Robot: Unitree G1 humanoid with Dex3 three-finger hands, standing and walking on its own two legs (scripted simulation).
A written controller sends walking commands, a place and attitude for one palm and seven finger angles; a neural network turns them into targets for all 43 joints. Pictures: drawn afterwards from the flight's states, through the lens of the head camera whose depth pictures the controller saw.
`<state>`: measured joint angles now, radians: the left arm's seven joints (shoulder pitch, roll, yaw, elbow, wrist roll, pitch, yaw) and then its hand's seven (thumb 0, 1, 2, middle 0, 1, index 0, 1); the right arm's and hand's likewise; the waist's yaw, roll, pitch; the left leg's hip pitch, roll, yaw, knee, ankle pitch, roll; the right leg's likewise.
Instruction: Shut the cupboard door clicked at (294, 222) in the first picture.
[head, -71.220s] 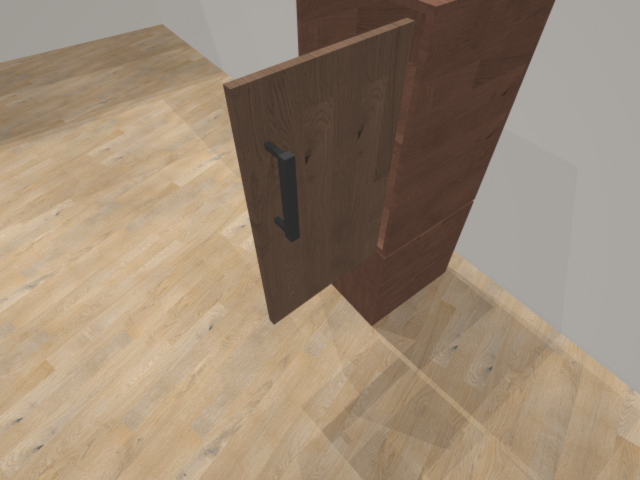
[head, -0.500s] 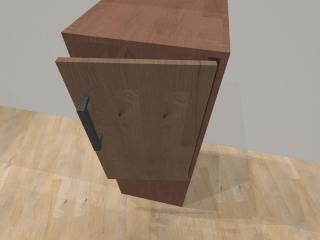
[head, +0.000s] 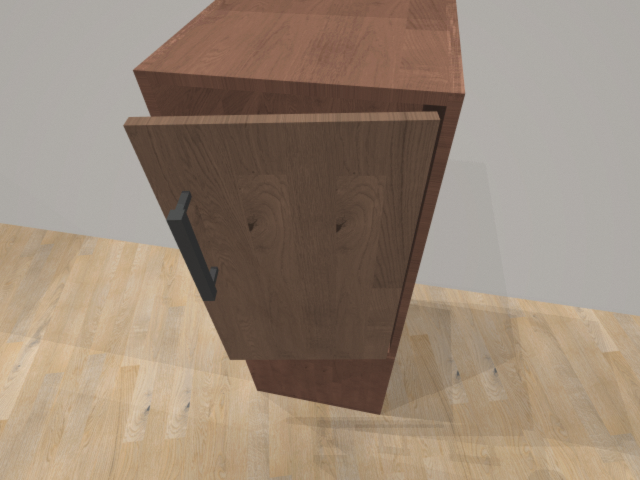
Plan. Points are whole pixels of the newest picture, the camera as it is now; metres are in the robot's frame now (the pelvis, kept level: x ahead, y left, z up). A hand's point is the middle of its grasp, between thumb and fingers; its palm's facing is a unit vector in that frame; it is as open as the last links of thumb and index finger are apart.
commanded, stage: look again from close up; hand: left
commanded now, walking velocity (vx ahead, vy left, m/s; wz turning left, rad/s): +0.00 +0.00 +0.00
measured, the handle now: (198, 249) +0.40 +0.20 +0.07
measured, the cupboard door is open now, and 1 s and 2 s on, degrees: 11 11 11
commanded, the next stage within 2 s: come to a stop and stand still in 0.22 s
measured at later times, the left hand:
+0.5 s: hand out of the picture -0.02 +0.17 -0.18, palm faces -0.02 -0.98 -0.18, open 7.4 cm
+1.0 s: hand out of the picture -0.05 +0.19 -0.18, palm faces +0.00 -0.99 -0.16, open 7.4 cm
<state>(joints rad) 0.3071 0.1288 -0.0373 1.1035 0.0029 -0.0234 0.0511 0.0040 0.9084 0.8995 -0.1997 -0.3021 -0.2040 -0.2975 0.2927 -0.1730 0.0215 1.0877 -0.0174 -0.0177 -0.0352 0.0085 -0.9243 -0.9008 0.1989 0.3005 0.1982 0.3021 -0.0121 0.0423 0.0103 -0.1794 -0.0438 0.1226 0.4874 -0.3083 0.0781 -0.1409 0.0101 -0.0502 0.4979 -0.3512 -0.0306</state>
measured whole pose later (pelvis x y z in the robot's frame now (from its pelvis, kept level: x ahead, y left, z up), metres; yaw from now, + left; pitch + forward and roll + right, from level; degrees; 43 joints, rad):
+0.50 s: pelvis -0.01 +0.01 +0.00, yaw +0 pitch +0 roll -1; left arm 0.31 0.13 -0.04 1.11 0.00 -0.04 0.06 0.00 0.91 0.90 -0.20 -0.30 -0.20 -0.30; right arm 0.28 -0.16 0.02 1.08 -0.01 -0.02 -0.03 0.00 -0.91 -0.90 0.20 0.30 0.20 0.30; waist -0.02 0.01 0.04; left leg -0.21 -0.04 0.12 0.51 -0.30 0.09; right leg -0.16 0.02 -0.05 0.49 -0.33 -0.02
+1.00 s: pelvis -0.03 +0.03 +0.00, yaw +0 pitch -1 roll +0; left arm 0.33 0.14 -0.04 1.10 0.01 0.00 0.04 0.00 0.91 0.90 -0.20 -0.30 -0.20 -0.30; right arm 0.31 -0.15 0.02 1.10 -0.01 -0.01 -0.02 0.00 -0.91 -0.90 0.20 0.30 0.20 0.30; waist 0.00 -0.01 0.02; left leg -0.18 -0.08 0.14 0.39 -0.21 0.13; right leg -0.16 -0.03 -0.03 0.45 -0.27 0.01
